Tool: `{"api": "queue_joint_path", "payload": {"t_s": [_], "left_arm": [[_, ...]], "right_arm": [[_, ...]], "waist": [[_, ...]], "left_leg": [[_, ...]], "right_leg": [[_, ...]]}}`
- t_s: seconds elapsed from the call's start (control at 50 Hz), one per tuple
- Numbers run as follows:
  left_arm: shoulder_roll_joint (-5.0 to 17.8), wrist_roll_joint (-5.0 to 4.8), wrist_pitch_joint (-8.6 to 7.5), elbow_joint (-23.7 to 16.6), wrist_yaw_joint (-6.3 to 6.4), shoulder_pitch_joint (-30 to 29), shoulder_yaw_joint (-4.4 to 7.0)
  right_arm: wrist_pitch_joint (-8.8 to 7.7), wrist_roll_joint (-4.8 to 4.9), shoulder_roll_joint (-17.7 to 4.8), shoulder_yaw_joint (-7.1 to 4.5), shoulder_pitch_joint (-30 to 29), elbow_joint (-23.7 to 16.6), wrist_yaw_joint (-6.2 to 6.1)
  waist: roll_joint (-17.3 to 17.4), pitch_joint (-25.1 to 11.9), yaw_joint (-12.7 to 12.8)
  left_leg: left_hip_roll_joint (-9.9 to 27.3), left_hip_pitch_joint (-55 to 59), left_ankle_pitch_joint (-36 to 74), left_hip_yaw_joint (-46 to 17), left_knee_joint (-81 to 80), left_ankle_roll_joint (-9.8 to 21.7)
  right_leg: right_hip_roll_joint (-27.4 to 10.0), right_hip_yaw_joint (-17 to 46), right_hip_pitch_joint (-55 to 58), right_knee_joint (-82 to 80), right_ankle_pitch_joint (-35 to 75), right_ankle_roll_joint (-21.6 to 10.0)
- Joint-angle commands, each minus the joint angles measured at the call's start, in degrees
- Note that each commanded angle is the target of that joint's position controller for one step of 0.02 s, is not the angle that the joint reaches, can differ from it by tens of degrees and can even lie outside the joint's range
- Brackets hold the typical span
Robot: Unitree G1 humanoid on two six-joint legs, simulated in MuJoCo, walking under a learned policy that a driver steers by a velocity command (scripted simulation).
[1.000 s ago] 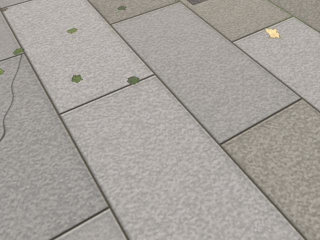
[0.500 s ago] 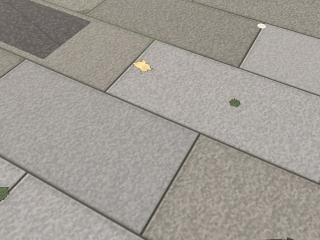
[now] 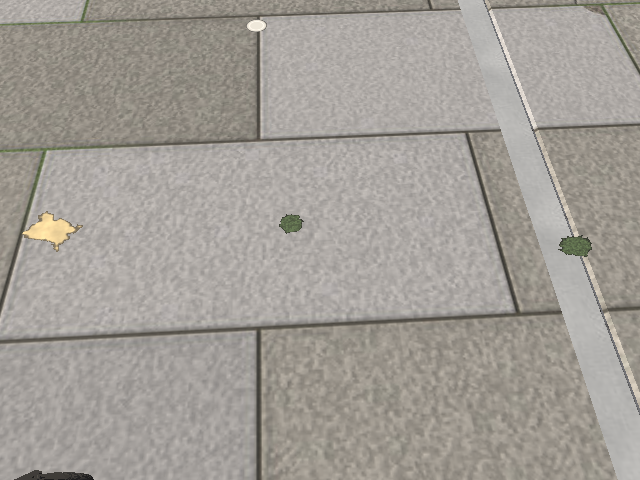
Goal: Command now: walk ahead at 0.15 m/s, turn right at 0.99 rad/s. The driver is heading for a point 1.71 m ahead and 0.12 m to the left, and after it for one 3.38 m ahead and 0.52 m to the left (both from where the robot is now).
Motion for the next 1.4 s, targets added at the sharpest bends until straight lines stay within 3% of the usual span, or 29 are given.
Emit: {"api": "queue_joint_path", "payload": {"t_s": [0.02, 0.12, 0.14, 0.16, 0.18, 0.2, 0.24, 0.28, 0.34, 0.46, 0.5, 0.52, 0.54, 0.56, 0.6, 0.66, 0.72, 0.82, 0.84, 0.88, 0.92, 0.96, 1.02, 1.04, 1.06, 1.08, 1.14, 1.28, 1.4], "left_arm": [[0.01, -0.56, 0.65, -3.6, -0.81, 5.18, -0.43], [1.82, -1.0, 0.34, -6.01, -1.11, -0.11, 0.52], [2.29, -0.13, -0.44, -4.79, -0.74, 2.81, 0.84], [6.76, 0.57, -1.6, -3.65, 0.47, 7.39, 1.88], [14.93, -0.18, -1.9, -5.57, 1.04, 7.92, 3.62], [12.83, -1.02, -1.99, -4.8, 1.42, 12.2, 3.96], [6.92, -0.27, -1.82, -3.88, 2.44, 5.55, 1.58], [3.18, -0.6, -1.89, -4.2, 3.01, 0.42, 0.17], [2.4, -0.34, -2.64, -2.46, 2.32, 2.15, -0.38], [2.12, 0.3, -2.57, 0.43, 1.54, 3.56, -0.69], [1.67, -0.47, -2.38, 0.99, 1.67, 2.03, -1.07], [-0.02, -0.76, -2.5, 1.21, 1.91, 2.42, -1.66], [-3.57, -0.71, -2.71, 0.97, 2.07, 4.09, -2.63], [-3.31, -0.85, -2.44, 1.2, 1.93, 5.04, -2.5], [-1.49, -0.04, -2.05, 3.59, 1.33, 5.4, -1.78], [-2.29, 0.29, -2.75, 4.73, 0.88, 4.84, -2.24], [-1.19, -0.5, -3.55, 6.51, 1.59, 4.89, -2.02], [-2.05, -0.35, -3.76, 8.83, 2.33, 4.72, -2.33], [-2.28, -0.28, -3.72, 9.96, 2.45, 6.7, -2.38], [0.34, 0.78, -3.34, 9.73, 1.8, 6.84, -1.42], [-1.72, -0.02, -3.94, 7.42, 0.67, 2.03, -1.92], [-2.18, 0.22, -5.05, 7.63, 0.01, 3.01, -2.03], [-2.13, -0.17, -6.65, 12.67, -0.45, 16.98, -1.7], [1.77, 0.25, -7.45, 15.21, 0.42, 24.9, -0.65], [7.22, 0.27, -8.19, 14.84, 1.09, 26.82, 0.68], [5.08, 1.0, -8.19, 14.33, 1.7, 22.96, 0.33], [2.87, 0.2, -9.56, 11.99, 2.3, 15.14, -0.26], [0.66, 0.23, -11.6, 14.7, 2.24, 19.86, -1.04], [0.68, 0.68, -12.05, 17.14, 2.67, 22.08, -1.75]], "right_arm": [[-0.56, -0.17, -7.01, -1.94, -6.51, -5.43, 0.44], [2.55, 0.75, -10.26, -3.87, -1.34, -5.4, 1.52], [3.32, 0.74, -10.03, -4.03, 1.78, -4.59, 1.76], [4.11, 0.69, -8.16, -3.79, 5.4, -4.62, 2.33], [5.04, 0.44, -4.76, -2.43, 4.13, -9.5, 1.9], [5.73, -0.01, -7.34, -2.81, -0.63, -9.25, 1.05], [5.37, 1.63, -5.48, -2.4, -1.6, -7.98, 0.42], [5.37, 0.39, -6.72, -2.88, 1.39, -5.53, 0.25], [5.96, 1.04, -4.82, -2.34, 1.8, -4.5, 0.87], [5.86, 1.53, -2.48, -1.26, 0.06, -4.54, 0.87], [5.19, 1.35, -0.96, -0.83, 2.76, -3.46, 0.68], [4.44, 0.57, -1.11, -0.56, 3.05, -3.44, 0.49], [3.52, -0.82, -4.32, -0.62, 2.9, -4.24, 0.21], [3.43, 0.02, -8.35, -1.62, -2.21, -4.94, 0.35], [3.02, 0.69, -3.83, -0.41, -6.96, -5.42, 0.62], [2.83, 1.19, -4.35, -0.67, -4.87, -4.11, 0.33], [2.9, 1.51, -3.36, -0.77, -0.89, -3.58, 0.86], [3.45, 0.92, -2.95, -0.96, -2.59, -2.78, 0.83], [3.4, 0.69, -2.92, -1.01, -1.33, -2.26, 1.01], [3.95, 0.16, -5.57, -1.9, 0.43, -1.74, 1.53], [3.61, 0.89, -7.16, -2.72, 1.79, -0.89, 1.71], [2.69, 0.91, -7.8, -3.64, -0.49, -0.85, 1.78], [2.01, 1.37, -5.88, -3.5, -9.74, -2.74, 2.55], [1.75, 0.86, -2.48, -2.63, -13.94, -4.57, 2.57], [1.06, 1.27, 1.51, -1.32, -16.02, -8.19, 2.84], [0.63, 0.4, -2.01, -1.96, -15.77, -8.11, 2.65], [-0.11, 0.22, -4.01, -2.76, -7.95, -4.42, 4.02], [1.77, -0.09, -2.89, -2.48, -13.24, -5.12, 5.4], [1.48, -0.33, -0.63, -0.34, -21.69, -8.54, 7.15]], "waist": [[11.09, -10.62, 4.77], [9.84, -8.19, 1.58], [5.28, -9.16, 2.09], [-10.28, -9.25, 3.28], [-20.25, -10.4, 2.85], [-10.96, -14.92, 7.79], [-7.96, -10.28, 3.03], [-8.13, -10.6, 0.42], [-3.76, -12.39, 0.58], [-6.06, -11.04, 2.43], [-4.06, -10.51, 0.0], [-1.25, -10.2, -0.3], [7.98, -10.77, 1.16], [14.92, -6.71, 3.35], [11.82, -4.86, 4.09], [10.99, -6.59, 3.11], [3.7, -8.51, 0.51], [0.65, -6.31, 0.63], [1.18, -9.22, 0.51], [2.76, -3.77, 0.01], [6.11, 0.66, -0.72], [8.08, -1.71, 1.08], [5.39, -2.13, 9.36], [-4.69, -1.48, 13.06], [-15.62, -1.2, 12.91], [-5.55, 0.38, 10.09], [-1.38, -5.33, 3.83], [-2.69, 0.27, 5.42], [-1.98, 5.2, 6.87]], "left_leg": [[13.59, -3.06, 12.86, -3.5, -8.13, 6.2], [16.18, 2.24, -0.54, -0.19, -0.41, 2.3], [14.23, 0.54, -3.71, 1.41, 7.1, 0.55], [8.8, -7.48, -15.48, 5.29, 23.59, -2.9], [-0.99, -22.97, -33.1, 0.62, 35.93, -6.41], [-0.21, -22.12, -30.9, -7.96, 42.61, -5.94], [0.76, -18.35, -20.21, -10.99, 39.49, -4.47], [-0.71, -12.72, -15.55, -9.94, 37.33, -3.55], [-2.36, -9.58, -15.78, -10.33, 31.56, -2.3], [-4.99, -0.37, -14.75, -9.74, 14.05, 0.45], [-5.78, 7.23, -7.38, -8.68, 2.1, 1.53], [-3.23, 11.62, -3.27, -11.9, -4.86, 2.3], [7.77, 13.0, -4.51, -24.0, -11.77, 3.98], [13.72, 2.32, -0.43, -29.84, -13.36, 8.65], [9.53, -3.71, -4.06, -24.63, -12.64, 8.62], [3.86, 3.07, 2.97, -18.33, -7.18, 4.57], [1.13, 6.63, -0.73, -16.84, -6.25, 3.14], [0.5, 6.94, -3.83, -15.91, -5.62, 3.3], [-0.55, 8.19, -15.61, -15.43, -6.21, 3.58], [0.42, 4.87, -37.05, -19.15, -8.3, 6.07], [6.65, 6.86, -38.76, -27.53, -14.55, 9.49], [11.36, 3.1, -33.83, -30.94, -19.51, 11.19], [3.01, -13.66, -31.81, -18.48, -10.25, 7.42], [-2.49, -24.79, -27.16, -11.44, 6.69, 5.09], [-8.24, -37.12, -21.02, -7.84, 23.12, 3.41], [-4.5, -38.49, -15.11, -15.83, 29.33, 4.3], [-2.38, -32.06, -5.6, -16.47, 31.46, 3.02], [-3.9, -35.21, 5.34, -14.76, 31.9, 1.07], [-2.7, -29.08, 6.74, -4.01, 17.86, 6.32]], "right_leg": [[-2.24, -0.49, 15.05, -9.39, 6.33, -1.22], [0.29, -5.04, 19.31, -23.39, -0.98, -2.74], [1.22, -2.83, 24.48, -28.58, 0.34, -3.75], [-7.64, 12.8, 30.48, -39.85, 10.75, -6.44], [-22.01, 34.94, 34.13, -42.46, 30.21, -16.13], [-21.68, 31.5, 33.88, -41.34, 35.22, -19.83], [-14.4, 19.6, 27.14, -40.86, 31.2, -15.89], [-9.91, 14.54, 24.03, -40.6, 32.39, -13.55], [-10.19, 14.54, 24.9, -40.64, 33.17, -13.7], [-10.08, 17.84, 21.97, -40.31, 21.66, -13.06], [-8.51, 18.08, 18.53, -38.39, 18.21, -10.71], [-6.65, 17.94, 15.3, -37.3, 12.83, -7.74], [-1.71, 14.14, 13.0, -30.53, 4.67, -4.47], [5.82, 6.77, 15.61, -30.38, -4.72, -2.83], [4.04, 5.56, 23.5, -27.66, -2.23, -2.29], [2.35, 6.54, 25.15, -36.23, 9.44, -1.92], [-0.19, 10.09, 23.79, -36.83, 12.95, -2.51], [-0.77, 11.52, 21.51, -39.73, 10.78, -2.58], [0.37, 10.77, 22.0, -39.72, -0.81, -3.32], [1.71, 9.85, 14.21, -37.03, -21.36, -5.22], [2.06, 4.72, 7.67, -31.05, -10.61, -4.64], [1.14, 0.0, 13.79, -24.83, -0.22, -4.09], [3.24, -1.86, 36.89, -36.33, -3.53, -6.71], [-4.65, 10.65, 45.82, -44.49, -13.61, -8.85], [-19.56, 39.48, 47.54, -56.25, -33.59, -14.57], [-22.11, 43.19, 43.18, -55.98, -32.2, -16.81], [-15.33, 27.5, 41.27, -55.45, -19.48, -11.62], [-12.0, 6.12, 37.71, -60.23, -1.76, -7.71], [-12.17, -7.02, 40.23, -61.68, 20.02, -5.96]]}}
Velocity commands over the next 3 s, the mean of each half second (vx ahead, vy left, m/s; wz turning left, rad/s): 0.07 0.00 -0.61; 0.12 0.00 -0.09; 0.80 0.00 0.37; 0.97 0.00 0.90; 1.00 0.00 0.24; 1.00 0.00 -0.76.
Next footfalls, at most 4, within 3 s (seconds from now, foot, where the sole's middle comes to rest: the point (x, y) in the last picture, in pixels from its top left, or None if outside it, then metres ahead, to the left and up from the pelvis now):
0.16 right None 0.09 -0.12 -0.77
0.54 left None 0.14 0.08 -0.77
1.52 left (336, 412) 0.55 -0.01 -0.77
1.94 right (374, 235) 1.01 -0.13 -0.77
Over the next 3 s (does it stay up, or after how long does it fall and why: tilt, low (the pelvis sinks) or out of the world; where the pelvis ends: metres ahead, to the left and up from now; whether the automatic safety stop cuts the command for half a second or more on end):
stays up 1.67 0.31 -0.02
